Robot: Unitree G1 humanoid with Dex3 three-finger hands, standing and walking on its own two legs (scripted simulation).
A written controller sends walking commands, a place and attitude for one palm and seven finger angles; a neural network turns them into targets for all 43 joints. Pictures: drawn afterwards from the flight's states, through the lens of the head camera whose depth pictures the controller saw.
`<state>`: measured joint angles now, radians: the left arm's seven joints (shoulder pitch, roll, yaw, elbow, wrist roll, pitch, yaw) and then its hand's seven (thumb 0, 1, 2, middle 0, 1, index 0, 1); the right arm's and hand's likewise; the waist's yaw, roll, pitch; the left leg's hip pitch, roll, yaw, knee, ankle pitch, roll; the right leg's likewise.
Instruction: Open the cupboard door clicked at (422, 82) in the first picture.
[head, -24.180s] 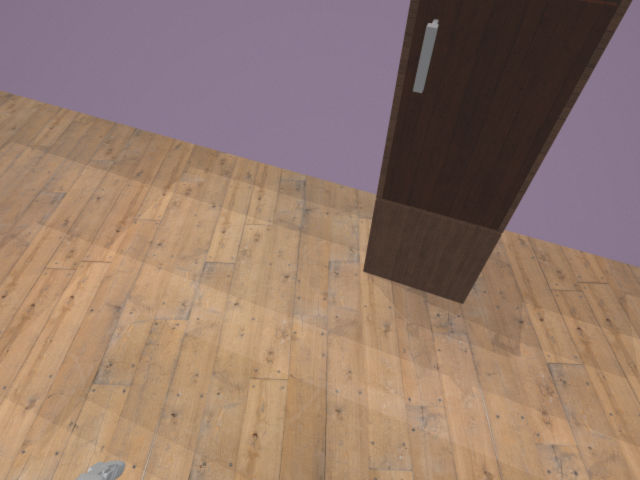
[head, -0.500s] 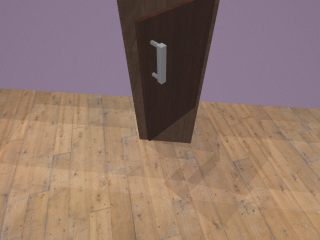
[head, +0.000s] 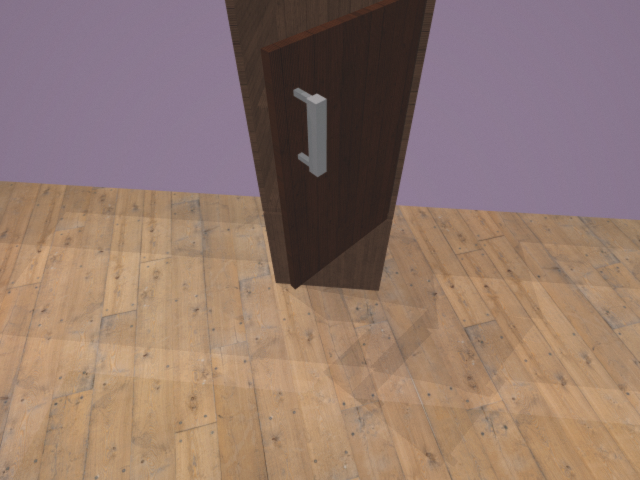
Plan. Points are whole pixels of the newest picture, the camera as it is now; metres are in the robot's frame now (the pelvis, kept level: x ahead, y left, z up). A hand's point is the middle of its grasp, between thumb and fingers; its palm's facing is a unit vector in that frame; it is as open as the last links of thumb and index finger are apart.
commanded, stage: walk to a spot facing it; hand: left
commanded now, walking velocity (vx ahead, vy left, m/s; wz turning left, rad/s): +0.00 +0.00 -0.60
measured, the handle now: (309, 133) +0.61 +0.05 +0.10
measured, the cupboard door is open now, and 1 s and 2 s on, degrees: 49 49 49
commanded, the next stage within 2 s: none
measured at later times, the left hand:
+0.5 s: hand out of the picture +0.09 +0.17 -0.18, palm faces -0.16 -0.95 -0.27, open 7.4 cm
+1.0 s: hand (234, 456) +0.18 +0.15 -0.17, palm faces -0.41 -0.87 -0.25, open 7.4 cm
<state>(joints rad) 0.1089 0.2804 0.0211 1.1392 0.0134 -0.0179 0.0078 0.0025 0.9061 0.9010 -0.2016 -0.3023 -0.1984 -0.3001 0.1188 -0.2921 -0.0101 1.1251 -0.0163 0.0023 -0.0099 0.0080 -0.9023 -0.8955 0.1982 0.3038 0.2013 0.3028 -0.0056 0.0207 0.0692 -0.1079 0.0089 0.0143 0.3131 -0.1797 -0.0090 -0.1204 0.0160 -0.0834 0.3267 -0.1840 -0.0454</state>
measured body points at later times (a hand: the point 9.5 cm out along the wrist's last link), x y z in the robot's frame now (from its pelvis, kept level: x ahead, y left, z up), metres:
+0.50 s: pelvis -0.01 -0.02 -0.03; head +0.04 -0.05 +0.42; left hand +0.10 +0.22 -0.16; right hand -0.03 -0.27 -0.19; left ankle -0.01 +0.13 -0.73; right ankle -0.03 -0.11 -0.75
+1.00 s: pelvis -0.01 -0.01 -0.01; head +0.05 -0.03 +0.43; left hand +0.20 +0.19 -0.15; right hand -0.03 -0.28 -0.15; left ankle +0.06 +0.14 -0.75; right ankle -0.06 -0.12 -0.70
